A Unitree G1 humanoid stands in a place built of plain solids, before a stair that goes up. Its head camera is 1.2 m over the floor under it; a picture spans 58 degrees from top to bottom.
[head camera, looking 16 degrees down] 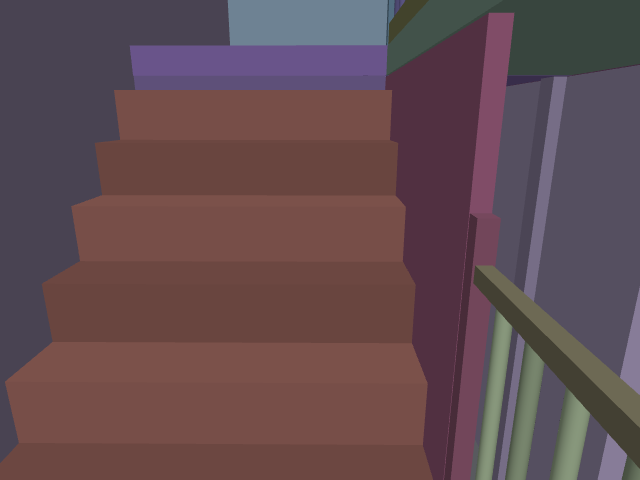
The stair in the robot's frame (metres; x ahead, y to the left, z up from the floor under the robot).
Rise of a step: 0.22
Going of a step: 0.24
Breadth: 1.26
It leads straight ahead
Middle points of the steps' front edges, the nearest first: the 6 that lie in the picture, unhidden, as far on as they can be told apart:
1.12 0.31 0.44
1.36 0.31 0.66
1.59 0.31 0.88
1.83 0.30 1.09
2.06 0.30 1.31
2.30 0.30 1.53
